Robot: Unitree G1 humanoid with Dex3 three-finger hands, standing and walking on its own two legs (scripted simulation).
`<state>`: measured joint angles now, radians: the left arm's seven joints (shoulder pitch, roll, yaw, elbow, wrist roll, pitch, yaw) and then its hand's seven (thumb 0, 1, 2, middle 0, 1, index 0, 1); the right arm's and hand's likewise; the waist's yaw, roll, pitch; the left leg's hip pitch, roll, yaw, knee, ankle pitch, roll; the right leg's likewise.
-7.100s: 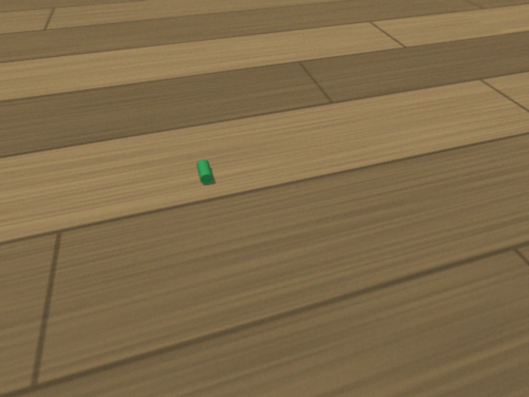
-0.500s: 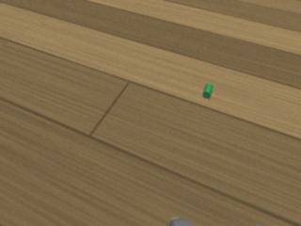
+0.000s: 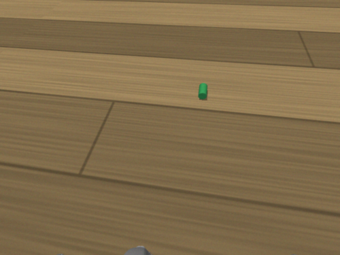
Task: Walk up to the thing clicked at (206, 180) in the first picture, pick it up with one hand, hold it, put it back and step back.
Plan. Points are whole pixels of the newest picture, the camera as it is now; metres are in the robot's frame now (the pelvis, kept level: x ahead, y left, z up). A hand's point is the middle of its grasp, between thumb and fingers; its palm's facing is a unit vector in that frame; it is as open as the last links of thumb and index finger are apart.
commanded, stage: walk up
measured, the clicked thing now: (202, 91) +1.40 -0.25 -0.73
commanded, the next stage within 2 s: stand in 1.12 s
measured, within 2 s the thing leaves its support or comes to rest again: neither
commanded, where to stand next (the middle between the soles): +0.06 +0.01 m, yaw -10 degrees
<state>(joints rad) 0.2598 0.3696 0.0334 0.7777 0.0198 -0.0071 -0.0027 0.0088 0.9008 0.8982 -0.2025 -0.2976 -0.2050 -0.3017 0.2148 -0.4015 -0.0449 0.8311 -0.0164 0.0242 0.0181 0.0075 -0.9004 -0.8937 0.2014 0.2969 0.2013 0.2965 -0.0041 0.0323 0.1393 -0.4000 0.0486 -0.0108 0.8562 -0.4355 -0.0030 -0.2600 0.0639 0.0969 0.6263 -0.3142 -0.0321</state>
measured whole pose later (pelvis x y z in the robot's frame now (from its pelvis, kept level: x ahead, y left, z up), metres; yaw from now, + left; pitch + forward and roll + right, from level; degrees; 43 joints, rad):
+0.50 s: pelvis -0.01 +0.00 -0.01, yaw -8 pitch -3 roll -2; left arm 0.28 0.39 0.04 0.90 0.03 -0.03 0.00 0.01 0.90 0.90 -0.20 -0.30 -0.20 -0.30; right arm 0.20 -0.42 -0.05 0.83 -0.01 0.04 0.02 0.01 -0.90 -0.89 0.20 0.30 0.20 0.30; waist 0.00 0.06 0.11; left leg -0.34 0.10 0.02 0.81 -0.46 0.01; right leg -0.25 0.04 0.02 0.66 -0.35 -0.01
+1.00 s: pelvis -0.01 +0.01 +0.01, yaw -12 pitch -3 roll +1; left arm 0.11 0.36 0.00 1.04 0.00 -0.03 -0.01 0.01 0.90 0.90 -0.20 -0.30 -0.20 -0.30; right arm 0.14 -0.37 0.00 1.04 0.00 0.00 0.03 0.01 -0.90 -0.89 0.20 0.30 0.20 0.30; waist -0.02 0.00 0.07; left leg -0.19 0.06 0.05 0.50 -0.26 -0.04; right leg -0.21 0.01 0.11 0.53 -0.26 0.02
